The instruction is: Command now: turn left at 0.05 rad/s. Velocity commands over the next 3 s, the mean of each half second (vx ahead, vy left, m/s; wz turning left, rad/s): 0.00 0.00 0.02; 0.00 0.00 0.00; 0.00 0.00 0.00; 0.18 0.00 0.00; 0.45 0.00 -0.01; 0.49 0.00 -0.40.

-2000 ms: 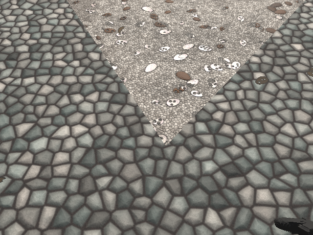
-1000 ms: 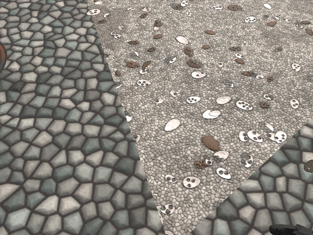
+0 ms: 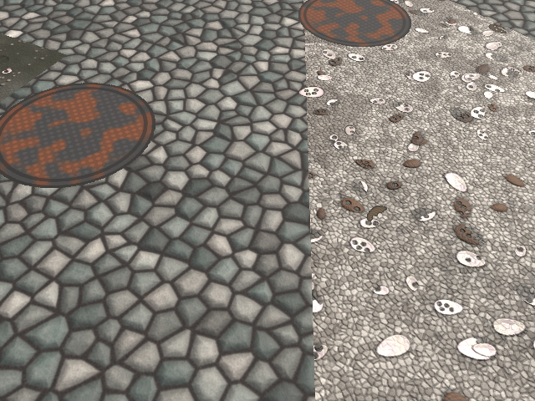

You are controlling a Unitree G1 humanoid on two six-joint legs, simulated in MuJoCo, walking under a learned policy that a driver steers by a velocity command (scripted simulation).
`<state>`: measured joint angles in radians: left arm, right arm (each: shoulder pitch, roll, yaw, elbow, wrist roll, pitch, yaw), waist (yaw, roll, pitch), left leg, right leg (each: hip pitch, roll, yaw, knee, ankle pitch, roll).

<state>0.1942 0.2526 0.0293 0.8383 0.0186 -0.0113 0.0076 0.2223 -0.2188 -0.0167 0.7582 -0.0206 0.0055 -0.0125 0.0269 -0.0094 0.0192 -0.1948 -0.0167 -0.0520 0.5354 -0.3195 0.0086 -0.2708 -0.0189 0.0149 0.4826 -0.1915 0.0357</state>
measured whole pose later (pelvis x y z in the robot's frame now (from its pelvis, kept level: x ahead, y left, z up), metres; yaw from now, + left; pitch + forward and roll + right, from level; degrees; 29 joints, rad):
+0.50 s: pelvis +0.02 +0.01 +0.00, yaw +0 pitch -2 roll +0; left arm 0.15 0.25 0.04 1.03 0.00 0.01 0.04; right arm 0.25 -0.23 -0.03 0.93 -0.01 -0.01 -0.02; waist 0.01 0.00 0.03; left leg -0.13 -0.03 -0.04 0.48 -0.33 0.02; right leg -0.23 -0.04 0.03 0.47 -0.22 0.05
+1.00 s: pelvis +0.02 +0.01 +0.00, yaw -1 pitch -1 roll +0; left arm 0.20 0.22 0.03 1.13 0.00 0.02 0.05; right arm 0.29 -0.20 -0.01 1.05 0.00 -0.01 -0.03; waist 0.01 -0.01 0.04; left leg -0.12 -0.03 -0.03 0.46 -0.31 0.02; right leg -0.23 -0.03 0.04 0.46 -0.21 0.05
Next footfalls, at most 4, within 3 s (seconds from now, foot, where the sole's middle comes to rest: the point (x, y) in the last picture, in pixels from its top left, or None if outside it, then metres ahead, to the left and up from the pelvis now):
2.38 left None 0.49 0.08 -0.77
2.96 right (346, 313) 0.78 -0.18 -0.77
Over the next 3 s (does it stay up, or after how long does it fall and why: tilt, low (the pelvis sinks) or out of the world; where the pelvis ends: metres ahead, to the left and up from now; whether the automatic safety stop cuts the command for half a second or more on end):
stays up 0.65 -0.07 -0.02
